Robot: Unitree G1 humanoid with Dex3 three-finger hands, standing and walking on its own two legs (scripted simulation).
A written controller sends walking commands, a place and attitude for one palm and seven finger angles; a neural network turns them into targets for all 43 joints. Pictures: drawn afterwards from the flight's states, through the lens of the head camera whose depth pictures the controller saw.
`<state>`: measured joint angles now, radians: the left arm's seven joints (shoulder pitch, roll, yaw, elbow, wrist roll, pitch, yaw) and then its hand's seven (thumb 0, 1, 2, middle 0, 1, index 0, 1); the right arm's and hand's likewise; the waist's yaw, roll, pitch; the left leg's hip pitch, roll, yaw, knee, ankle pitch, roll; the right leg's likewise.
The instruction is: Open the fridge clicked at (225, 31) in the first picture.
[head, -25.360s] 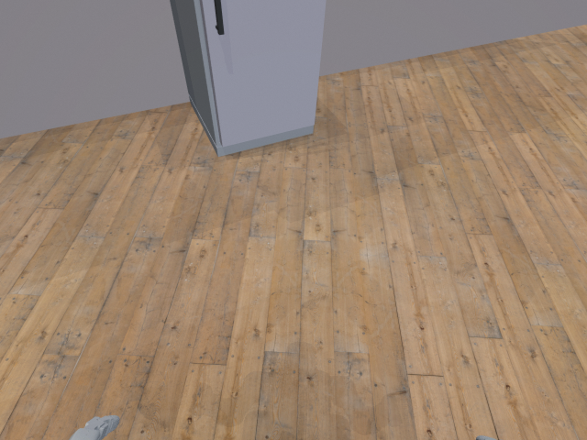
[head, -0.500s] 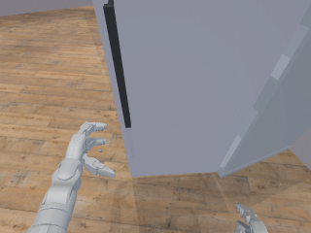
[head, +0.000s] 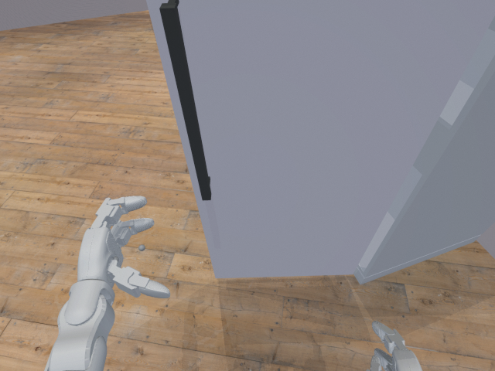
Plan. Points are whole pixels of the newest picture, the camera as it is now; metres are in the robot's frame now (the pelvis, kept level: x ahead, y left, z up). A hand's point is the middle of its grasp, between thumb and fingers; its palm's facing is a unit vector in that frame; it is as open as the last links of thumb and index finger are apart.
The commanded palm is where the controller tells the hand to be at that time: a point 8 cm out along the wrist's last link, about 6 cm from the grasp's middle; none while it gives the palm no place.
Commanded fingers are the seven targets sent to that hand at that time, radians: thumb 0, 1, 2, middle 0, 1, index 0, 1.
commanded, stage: draw the hand back to the body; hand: left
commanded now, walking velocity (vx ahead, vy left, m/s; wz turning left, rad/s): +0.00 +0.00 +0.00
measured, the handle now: (194, 120) +0.52 +0.15 +0.13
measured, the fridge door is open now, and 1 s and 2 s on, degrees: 72 72 72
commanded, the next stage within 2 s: step back with the hand held close in 1.24 s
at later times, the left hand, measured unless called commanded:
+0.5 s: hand (61, 248) +0.24 +0.26 +0.14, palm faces +0.38 -0.87 -0.31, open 12.4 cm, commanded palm +0.19 +0.29 +0.16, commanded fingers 0.00 0.28 0.60 -0.22 -0.66 -0.22 -0.66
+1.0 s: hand out of the picture +0.22 +0.31 +0.19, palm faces +0.50 -0.77 -0.39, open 7.8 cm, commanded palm +0.16 +0.33 +0.20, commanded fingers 0.00 0.90 0.90 -0.20 -0.30 -0.20 -0.30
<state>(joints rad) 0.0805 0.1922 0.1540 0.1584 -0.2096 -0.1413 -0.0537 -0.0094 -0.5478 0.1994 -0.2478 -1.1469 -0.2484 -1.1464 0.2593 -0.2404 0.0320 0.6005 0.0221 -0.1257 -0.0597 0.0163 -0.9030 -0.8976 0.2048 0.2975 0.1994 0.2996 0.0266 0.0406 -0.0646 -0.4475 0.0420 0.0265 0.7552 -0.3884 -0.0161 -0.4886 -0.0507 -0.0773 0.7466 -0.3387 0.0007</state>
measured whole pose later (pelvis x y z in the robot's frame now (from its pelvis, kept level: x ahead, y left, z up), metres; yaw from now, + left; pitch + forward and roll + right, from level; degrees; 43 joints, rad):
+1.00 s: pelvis +0.03 +0.03 +0.03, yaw +0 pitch -4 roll +0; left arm 0.41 0.34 0.39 -0.35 -0.06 -0.06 0.09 0.01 0.79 0.85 -0.21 -0.36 -0.21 -0.36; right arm 0.21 -0.23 0.03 0.64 -0.01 -0.15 -0.08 0.02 -0.90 -0.90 0.20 0.30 0.20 0.30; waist 0.09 0.05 0.01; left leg -0.08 0.00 0.04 0.43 -0.28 0.02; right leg -0.11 -0.07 -0.07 0.41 -0.23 0.04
